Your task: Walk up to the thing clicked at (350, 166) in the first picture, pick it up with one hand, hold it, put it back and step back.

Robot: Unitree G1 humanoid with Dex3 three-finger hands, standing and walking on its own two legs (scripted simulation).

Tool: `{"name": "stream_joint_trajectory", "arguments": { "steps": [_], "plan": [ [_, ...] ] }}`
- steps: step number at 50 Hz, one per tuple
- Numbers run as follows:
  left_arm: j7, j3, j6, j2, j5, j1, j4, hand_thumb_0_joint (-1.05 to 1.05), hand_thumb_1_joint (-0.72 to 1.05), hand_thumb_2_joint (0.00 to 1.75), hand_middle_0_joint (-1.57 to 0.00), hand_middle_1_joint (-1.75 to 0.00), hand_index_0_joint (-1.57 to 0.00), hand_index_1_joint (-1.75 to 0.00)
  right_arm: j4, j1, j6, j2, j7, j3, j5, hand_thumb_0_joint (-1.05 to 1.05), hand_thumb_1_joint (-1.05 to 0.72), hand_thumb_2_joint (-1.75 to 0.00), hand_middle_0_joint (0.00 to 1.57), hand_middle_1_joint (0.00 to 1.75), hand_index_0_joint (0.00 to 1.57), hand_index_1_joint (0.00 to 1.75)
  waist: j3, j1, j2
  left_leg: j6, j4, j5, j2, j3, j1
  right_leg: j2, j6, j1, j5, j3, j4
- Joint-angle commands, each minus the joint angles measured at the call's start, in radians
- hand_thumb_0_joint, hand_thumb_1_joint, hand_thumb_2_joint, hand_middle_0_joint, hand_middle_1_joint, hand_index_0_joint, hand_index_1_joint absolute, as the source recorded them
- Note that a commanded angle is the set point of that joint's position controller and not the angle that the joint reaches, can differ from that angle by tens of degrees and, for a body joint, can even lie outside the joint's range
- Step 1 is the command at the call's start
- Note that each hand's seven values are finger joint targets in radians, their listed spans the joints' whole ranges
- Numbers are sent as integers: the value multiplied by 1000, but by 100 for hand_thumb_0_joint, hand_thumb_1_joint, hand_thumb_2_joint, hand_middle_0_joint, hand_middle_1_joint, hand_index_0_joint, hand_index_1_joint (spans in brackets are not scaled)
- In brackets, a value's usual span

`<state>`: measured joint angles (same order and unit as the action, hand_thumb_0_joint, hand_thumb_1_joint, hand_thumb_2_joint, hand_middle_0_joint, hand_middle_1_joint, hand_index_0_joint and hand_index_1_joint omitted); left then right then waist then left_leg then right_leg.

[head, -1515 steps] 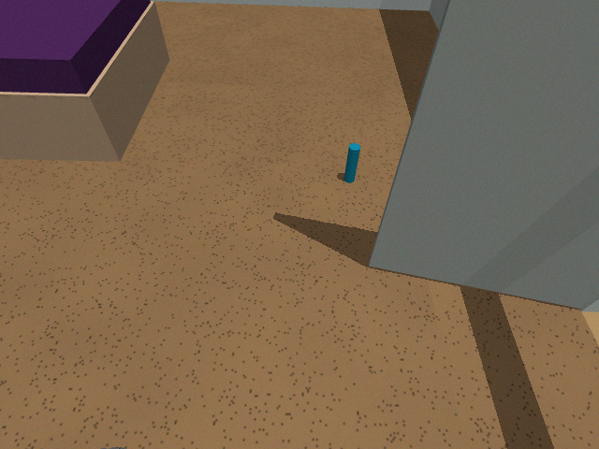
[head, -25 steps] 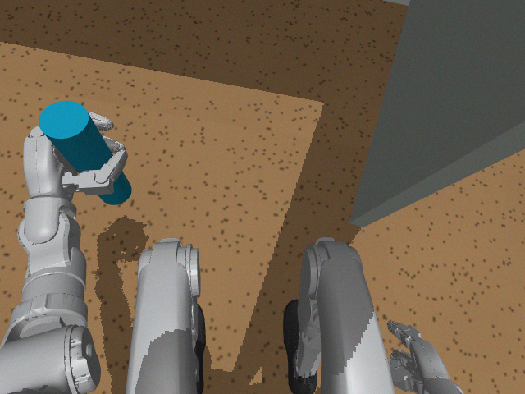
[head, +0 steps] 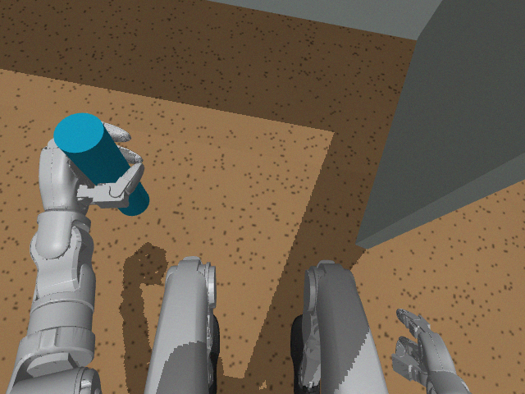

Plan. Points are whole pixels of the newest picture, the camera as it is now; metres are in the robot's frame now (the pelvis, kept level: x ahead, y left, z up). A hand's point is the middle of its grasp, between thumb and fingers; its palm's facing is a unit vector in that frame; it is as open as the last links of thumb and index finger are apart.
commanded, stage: lift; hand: left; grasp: from the side
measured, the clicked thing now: (112, 174) +0.40 +0.23 -0.01
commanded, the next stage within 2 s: hold in 1.56 s
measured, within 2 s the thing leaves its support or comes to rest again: neither
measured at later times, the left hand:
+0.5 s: hand (36, 107) +0.38 +0.22 +0.18, palm faces +0.16 -0.99 -0.05, open 7.2 cm
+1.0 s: hand out of the picture +0.38 +0.20 +0.26, palm faces +0.14 -0.99 -0.03, open 7.2 cm
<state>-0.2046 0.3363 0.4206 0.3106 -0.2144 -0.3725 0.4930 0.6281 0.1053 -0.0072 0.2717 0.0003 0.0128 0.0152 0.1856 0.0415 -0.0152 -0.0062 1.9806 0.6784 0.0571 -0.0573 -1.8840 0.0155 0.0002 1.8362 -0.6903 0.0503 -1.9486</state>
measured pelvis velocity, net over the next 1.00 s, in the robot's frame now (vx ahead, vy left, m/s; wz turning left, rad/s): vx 0.04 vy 0.00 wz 0.05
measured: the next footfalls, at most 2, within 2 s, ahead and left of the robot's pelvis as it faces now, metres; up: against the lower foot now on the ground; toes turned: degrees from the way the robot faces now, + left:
none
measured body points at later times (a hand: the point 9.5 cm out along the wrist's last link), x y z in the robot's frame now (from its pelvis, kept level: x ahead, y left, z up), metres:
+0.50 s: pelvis +0.03 +0.01 +0.15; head +0.15 +0.03 +0.58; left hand +0.37 +0.27 +0.19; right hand +0.20 -0.23 +0.04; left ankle +0.07 +0.13 -0.43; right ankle +0.08 -0.12 -0.43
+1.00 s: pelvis +0.04 +0.00 +0.22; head +0.12 +0.02 +0.66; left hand +0.37 +0.25 +0.26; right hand +0.19 -0.23 +0.11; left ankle +0.07 +0.13 -0.43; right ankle +0.08 -0.12 -0.43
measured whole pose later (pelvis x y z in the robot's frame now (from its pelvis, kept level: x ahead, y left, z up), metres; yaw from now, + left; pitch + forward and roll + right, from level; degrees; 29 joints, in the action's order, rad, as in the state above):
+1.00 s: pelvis +0.04 +0.00 +0.22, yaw +3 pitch +15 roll -2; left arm -0.06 0.15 0.31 0.23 -0.18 -0.14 0.37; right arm 0.64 0.23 -0.05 0.22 0.04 -0.01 0.03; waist 0.10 0.03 -0.02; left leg -0.01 1.14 0.49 0.05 -0.01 -0.91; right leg 0.02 0.01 0.86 -0.50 0.05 -1.11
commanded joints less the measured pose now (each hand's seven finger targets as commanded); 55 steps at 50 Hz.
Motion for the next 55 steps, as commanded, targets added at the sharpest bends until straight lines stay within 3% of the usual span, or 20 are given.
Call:
{"name": "stream_joint_trajectory", "arguments": {
  "steps": [1, 3, 5, 7, 11, 12, 14, 19, 20, 25, 27, 29, 30, 36, 42, 44, 47, 49, 51, 55],
  "plan": [
    [35, 44, 36, 195, -16, -167, -322, 0, 45, 124, -127, -136, -130, -134, -108, 77, -30, 161, 19, 66, 9, 0, -88, -89, 20, 30, 20, 30, 591, -8, -77, 33, -324, -177, -27, -6, 530, -27, -34, -389, 208, -10, 330],
    [51, 16, 28, 183, -10, -181, -399, 0, 46, 123, -126, -135, -129, -133, -117, 75, -30, 154, 24, 66, 11, 0, -88, -89, 20, 30, 20, 30, 600, -5, -101, 28, -370, -159, -26, -19, 584, -26, -35, -414, 201, -10, 353],
    [73, 29, 7, 198, -6, -132, -448, 0, 46, 124, -127, -136, -129, -134, -118, 88, -30, 151, 28, 68, 14, 0, -88, -89, 20, 30, 20, 30, 637, -22, -103, 27, -396, -245, -26, -20, 659, -25, -34, -473, 267, -8, 381],
    [79, -24, -13, 130, -13, -78, -415, 0, 42, 124, -126, -136, -129, -135, -128, 69, -35, 146, 31, 62, 17, 0, -89, -89, 20, 30, 20, 30, 575, -5, -96, 24, -443, -217, -24, -31, 694, -26, -33, -470, 243, -7, 417],
    [119, -22, -43, 153, 0, -40, -509, 0, 41, 122, -126, -136, -129, -134, -133, 78, -43, 127, 45, 60, 22, 0, -89, -89, 20, 30, 20, 30, 550, -12, -85, 25, -525, -191, -30, -17, 751, -25, -26, -595, 236, -20, 527],
    [125, -49, -49, 134, 2, -34, -521, 0, 40, 123, -126, -136, -128, -134, -130, 83, -46, 120, 45, 53, 21, 0, -89, -89, 20, 30, 20, 30, 543, -2, -81, 26, -539, -207, -30, -15, 766, -26, -24, -625, 255, -20, 545],
    [133, -61, -61, 98, -4, 23, -479, 0, 39, 124, -126, -136, -128, -135, -128, 85, -51, 119, 49, 49, 24, 0, -89, -89, 20, 30, 20, 30, 508, 4, -62, 26, -579, -241, -30, -23, 811, -28, -23, -657, 286, -10, 576],
    [156, -66, -65, 104, 12, 8, -432, 0, 36, 124, -126, -135, -128, -134, -114, 92, -66, 109, 54, 43, 24, 0, -89, -89, 20, 30, 20, 30, 411, 14, -50, 26, -654, -281, -32, -17, 869, -28, -22, -744, 330, -12, 652],
    [158, -57, -59, 121, 15, 4, -459, 0, 37, 123, -125, -135, -127, -134, -113, 94, -69, 106, 54, 44, 23, 0, -88, -89, 20, 30, 20, 30, 406, -1, -59, 23, -670, -295, -31, -15, 896, -30, -23, -759, 336, -12, 666],
    [140, -119, -59, 72, 16, -6, -421, 0, 39, 124, -126, -135, -128, -134, -110, 119, -78, 105, 48, 41, 21, 0, -88, -89, 20, 30, 20, 30, 350, 8, -74, 15, -755, -351, -30, -11, 1001, -29, -25, -835, 381, -4, 748],
    [136, -109, -62, 73, 23, 24, -350, 0, 38, 123, -127, -135, -129, -134, -109, 107, -80, 111, 45, 44, 21, 0, -88, -89, 20, 30, 20, 30, 327, 7, -59, 14, -790, -347, -27, -15, 1027, -28, -25, -858, 378, 0, 774],
    [133, -77, -49, 120, 23, -21, -431, 0, 37, 120, -127, -134, -129, -133, -113, 116, -79, 109, 42, 46, 19, 0, -89, -89, 20, 30, 20, 30, 357, -16, -91, 10, -823, -357, -29, -9, 1077, -26, -26, -903, 380, -4, 806],
    [129, -118, -54, 73, 22, 12, -372, 0, 37, 120, -127, -134, -129, -133, -118, 110, -79, 106, 40, 41, 20, 0, -89, -89, 20, 30, 20, 30, 317, -5, -73, 9, -846, -339, -29, -12, 1077, -26, -24, -912, 368, 0, 825],
    [142, -90, -23, 87, 9, -19, -428, 0, 40, 124, -128, -136, -130, -135, -115, 114, -84, 100, 41, 36, 16, 0, -89, -89, 20, 30, 20, 30, 316, -18, -65, 7, -922, -342, -31, -10, 1150, -28, -24, -988, 373, 2, 885],
    [139, -144, -26, 41, 23, -28, -356, 0, 39, 122, -125, -133, -127, -133, -110, 118, -87, 102, 45, 36, 8, 0, -89, -89, 20, 30, 20, 30, 256, 7, -40, 11, -978, -328, -33, 6, 1187, -29, -20, -1038, 376, 0, 957],
    [144, -113, -16, 95, 30, -69, -419, 0, 40, 123, -126, -134, -127, -134, -109, 122, -85, 102, 46, 38, 8, 0, -89, -89, 20, 30, 20, 30, 274, -11, -50, 11, -994, -333, -36, 11, 1205, -25, -18, -1082, 384, -5, 979],
    [138, -144, -22, 26, 17, -5, -344, 0, 40, 125, -127, -135, -128, -135, -110, 122, -85, 93, 43, 30, 7, 0, -89, -89, 20, 30, 20, 30, 248, -4, -18, 13, -1020, -336, -39, 18, 1217, -26, -16, -1118, 390, -8, 1013],
    [146, -108, -13, 58, 10, -30, -375, 0, 43, 126, -127, -136, -129, -136, -106, 125, -87, 93, 45, 33, 9, 0, -89, -89, 20, 30, 20, 30, 254, -15, -30, 11, -1043, -337, -40, 20, 1245, -25, -15, -1148, 392, -8, 1031],
    [141, -138, -16, 27, 11, -11, -330, 0, 42, 125, -126, -135, -128, -135, -105, 119, -88, 89, 44, 28, 8, 0, -89, -89, 20, 30, 20, 30, 221, -7, -17, 11, -1053, -347, -38, 23, 1251, -28, -14, -1157, 401, -9, 1047],
    [143, -117, -3, 65, 20, -33, -374, 0, 38, 123, -124, -133, -126, -132, -101, 127, -82, 82, 47, 28, 4, 0, -89, -90, 20, 30, 20, 30, 225, -14, -16, 15, -1069, -386, -44, 40, 1267, -22, -8, -1230, 448, -23, 1083]
  ]
}}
